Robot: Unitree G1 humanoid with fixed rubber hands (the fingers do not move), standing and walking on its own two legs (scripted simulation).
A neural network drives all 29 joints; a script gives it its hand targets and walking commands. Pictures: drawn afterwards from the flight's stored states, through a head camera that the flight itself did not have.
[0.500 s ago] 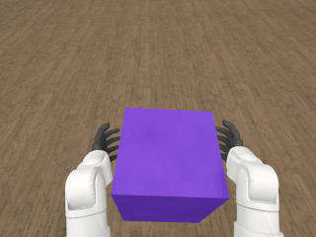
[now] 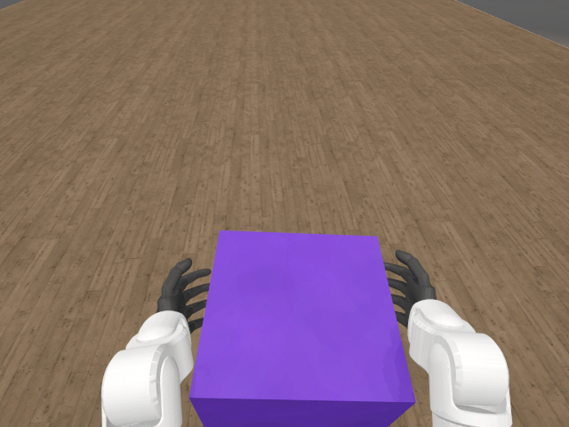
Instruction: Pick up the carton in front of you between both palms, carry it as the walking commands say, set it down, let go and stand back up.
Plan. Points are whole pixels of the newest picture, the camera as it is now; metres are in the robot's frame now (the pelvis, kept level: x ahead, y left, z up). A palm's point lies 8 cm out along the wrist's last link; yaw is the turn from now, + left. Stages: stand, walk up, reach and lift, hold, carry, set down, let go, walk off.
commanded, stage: carry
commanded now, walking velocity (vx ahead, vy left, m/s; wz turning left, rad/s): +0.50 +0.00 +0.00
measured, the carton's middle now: (293, 346) +0.23 +0.01 +0.02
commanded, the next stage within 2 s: hold in 2.00 s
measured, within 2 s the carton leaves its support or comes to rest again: neither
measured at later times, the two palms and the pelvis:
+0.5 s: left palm (224, 165) +0.54 +0.13 +0.12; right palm (381, 164) +0.54 -0.17 +0.12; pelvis +0.31 -0.02 +0.01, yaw +1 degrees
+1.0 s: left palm (225, 124) +0.69 +0.14 +0.12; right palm (359, 123) +0.70 -0.16 +0.12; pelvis +0.46 -0.01 +0.02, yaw +1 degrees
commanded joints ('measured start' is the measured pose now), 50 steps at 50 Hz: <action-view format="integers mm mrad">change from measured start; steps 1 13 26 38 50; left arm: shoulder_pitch -418 -357 -302 -342 -371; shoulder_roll -628 -809 -673 -809 -721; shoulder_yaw -614 -635 -592 -654 -603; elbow -110 -73 -76 -135 -8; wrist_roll -266 -226 -253 -281 -224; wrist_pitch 6 -50 3 -62 -7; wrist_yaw -73 -108 -93 -154 -131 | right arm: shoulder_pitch -336 -380 -328 -333 -368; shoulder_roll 660 785 675 831 735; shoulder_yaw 534 635 606 662 589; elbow -68 -134 -153 -176 -37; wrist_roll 257 307 276 262 256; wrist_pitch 0 -45 18 -45 -6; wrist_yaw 71 139 89 127 131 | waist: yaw -20 -14 22 -1 1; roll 351 153 -227 -50 86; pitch -220 -60 -330 -208 -148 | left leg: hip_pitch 730 469 53 389 340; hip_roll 386 239 -27 75 134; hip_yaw -769 -219 -94 -111 -161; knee -378 -520 444 -200 -78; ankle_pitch -189 -179 -431 20 453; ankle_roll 151 52 -152 -117 -90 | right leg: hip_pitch -691 -699 328 -197 -183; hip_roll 91 -34 -325 -124 -60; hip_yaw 83 16 365 6 0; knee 671 81 -216 -307 -123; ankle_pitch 37 431 1289 480 726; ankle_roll -24 -7 -239 -101 -33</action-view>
